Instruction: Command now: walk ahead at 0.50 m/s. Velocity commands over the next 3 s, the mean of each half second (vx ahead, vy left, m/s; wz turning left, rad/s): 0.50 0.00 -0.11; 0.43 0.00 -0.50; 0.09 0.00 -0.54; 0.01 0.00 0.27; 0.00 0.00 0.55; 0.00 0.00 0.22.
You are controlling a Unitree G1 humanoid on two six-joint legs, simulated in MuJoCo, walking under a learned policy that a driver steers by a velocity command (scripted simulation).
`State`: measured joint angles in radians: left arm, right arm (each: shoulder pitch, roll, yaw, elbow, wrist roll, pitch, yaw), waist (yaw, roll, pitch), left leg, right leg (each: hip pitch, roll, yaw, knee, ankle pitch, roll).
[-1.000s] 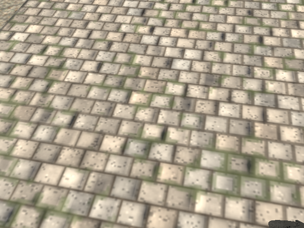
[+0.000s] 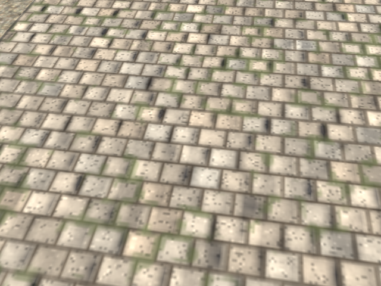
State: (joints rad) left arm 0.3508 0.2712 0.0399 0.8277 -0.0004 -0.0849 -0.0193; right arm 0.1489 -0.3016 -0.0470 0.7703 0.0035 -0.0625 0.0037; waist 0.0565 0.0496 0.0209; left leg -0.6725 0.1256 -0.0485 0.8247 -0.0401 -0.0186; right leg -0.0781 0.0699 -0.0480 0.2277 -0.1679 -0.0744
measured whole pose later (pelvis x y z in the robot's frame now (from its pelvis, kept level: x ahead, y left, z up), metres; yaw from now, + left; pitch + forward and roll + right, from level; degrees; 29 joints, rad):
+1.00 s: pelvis +0.53 -0.04 -0.01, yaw -21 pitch +2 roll +1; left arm 0.25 0.29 0.07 0.70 0.00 -0.03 -0.01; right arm 0.08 -0.31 -0.05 0.75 -0.01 -0.08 -0.01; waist 0.03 0.02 0.08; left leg -0.60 0.07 -0.07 1.04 -0.34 -0.05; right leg -0.28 0.11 0.05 0.40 -0.14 -0.10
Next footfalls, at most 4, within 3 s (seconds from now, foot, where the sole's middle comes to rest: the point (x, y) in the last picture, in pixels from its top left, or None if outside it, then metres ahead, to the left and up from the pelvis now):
0.24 left None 0.31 0.15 -0.79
0.78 right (251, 263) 0.58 -0.12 -0.79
1.24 left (219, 204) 0.81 -0.01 -0.79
1.60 right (269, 256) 0.61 -0.19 -0.79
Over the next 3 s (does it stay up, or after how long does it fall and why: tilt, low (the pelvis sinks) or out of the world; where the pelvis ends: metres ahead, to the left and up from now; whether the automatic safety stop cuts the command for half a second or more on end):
stays up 0.67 -0.03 -0.01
